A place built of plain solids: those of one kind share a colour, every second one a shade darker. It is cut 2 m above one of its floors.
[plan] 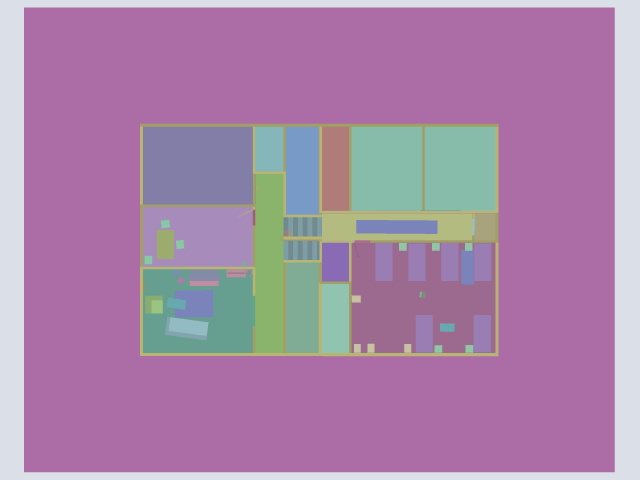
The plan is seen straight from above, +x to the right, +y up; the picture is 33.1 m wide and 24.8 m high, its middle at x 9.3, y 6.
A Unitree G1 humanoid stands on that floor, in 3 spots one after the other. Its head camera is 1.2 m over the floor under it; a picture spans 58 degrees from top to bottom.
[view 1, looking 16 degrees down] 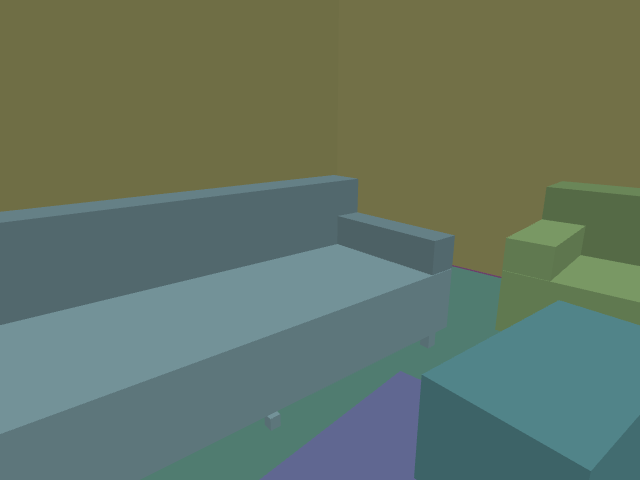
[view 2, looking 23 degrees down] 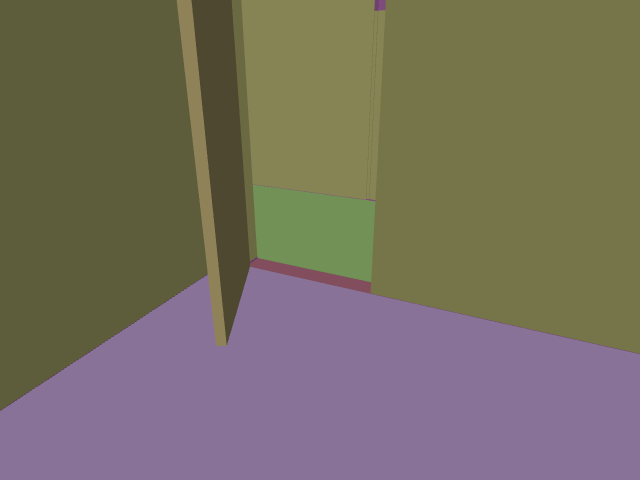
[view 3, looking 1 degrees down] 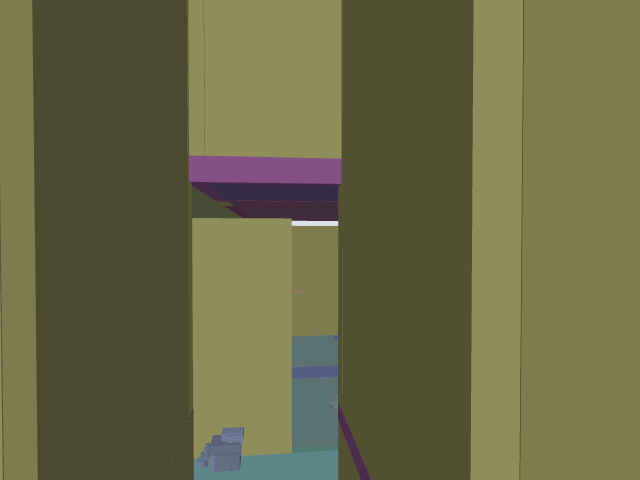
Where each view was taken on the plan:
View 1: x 3.42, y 2.98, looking -137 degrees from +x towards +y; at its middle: sofa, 2.57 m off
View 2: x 3.83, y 6.12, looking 25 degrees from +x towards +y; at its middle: upper_floor_lobby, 3.07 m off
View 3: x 6.41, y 5.46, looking -7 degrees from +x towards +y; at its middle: wall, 12.05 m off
